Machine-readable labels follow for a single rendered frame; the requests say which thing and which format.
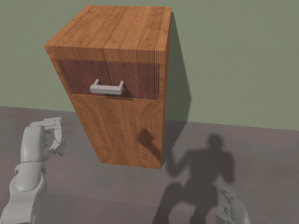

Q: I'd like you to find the handle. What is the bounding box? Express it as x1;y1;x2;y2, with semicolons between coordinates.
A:
90;79;124;95

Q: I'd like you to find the left robot hand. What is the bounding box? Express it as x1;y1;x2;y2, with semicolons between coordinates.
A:
21;117;66;163

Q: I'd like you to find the right robot hand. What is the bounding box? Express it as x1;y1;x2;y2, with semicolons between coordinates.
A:
215;186;252;224

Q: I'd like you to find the cabinet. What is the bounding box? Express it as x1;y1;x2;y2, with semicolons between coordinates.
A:
44;5;172;170

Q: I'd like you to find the robot left forearm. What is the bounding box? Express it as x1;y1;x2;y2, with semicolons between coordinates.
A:
0;161;48;224

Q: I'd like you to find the drawer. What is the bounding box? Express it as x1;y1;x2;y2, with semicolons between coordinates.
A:
56;59;160;100

